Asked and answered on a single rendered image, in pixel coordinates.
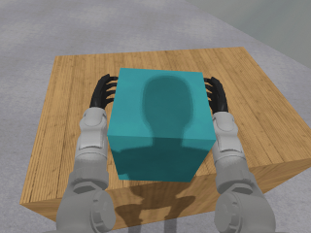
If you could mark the carton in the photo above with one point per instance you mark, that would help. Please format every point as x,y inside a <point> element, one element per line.
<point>161,127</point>

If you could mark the left robot forearm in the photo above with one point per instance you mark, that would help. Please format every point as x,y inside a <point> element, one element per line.
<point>91,155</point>

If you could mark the robot right hand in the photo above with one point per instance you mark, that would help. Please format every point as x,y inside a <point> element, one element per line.
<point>218,102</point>

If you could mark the robot left hand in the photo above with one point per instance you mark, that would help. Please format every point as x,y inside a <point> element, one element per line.
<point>100,93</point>

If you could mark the right robot forearm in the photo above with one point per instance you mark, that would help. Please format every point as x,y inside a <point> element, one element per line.
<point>232,170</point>

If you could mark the left robot upper arm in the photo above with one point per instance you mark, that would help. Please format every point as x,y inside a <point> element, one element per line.
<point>89,212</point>

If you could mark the right robot upper arm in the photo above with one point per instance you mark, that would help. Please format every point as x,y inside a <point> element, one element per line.
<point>243,213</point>

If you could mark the pedestal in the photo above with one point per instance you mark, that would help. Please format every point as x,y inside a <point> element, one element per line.
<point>275,139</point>

